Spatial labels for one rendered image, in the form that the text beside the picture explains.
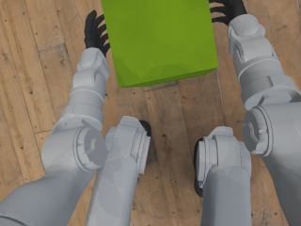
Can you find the robot left upper arm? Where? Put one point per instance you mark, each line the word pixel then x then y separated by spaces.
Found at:
pixel 71 158

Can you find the right robot thigh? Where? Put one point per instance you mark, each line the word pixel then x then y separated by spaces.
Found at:
pixel 226 198

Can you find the left robot hand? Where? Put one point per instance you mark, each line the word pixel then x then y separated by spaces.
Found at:
pixel 93 34

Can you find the left robot forearm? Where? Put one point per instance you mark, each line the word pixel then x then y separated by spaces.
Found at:
pixel 85 105

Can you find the right robot forearm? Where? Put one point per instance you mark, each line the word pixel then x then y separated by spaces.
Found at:
pixel 258 69

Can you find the right robot hand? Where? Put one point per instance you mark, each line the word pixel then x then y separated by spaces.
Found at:
pixel 231 8

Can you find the right robot shin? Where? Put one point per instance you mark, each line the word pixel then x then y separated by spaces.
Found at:
pixel 244 152

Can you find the carton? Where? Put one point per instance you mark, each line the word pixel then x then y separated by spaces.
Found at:
pixel 158 41

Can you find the robot right upper arm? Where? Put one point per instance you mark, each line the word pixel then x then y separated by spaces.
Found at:
pixel 274 133

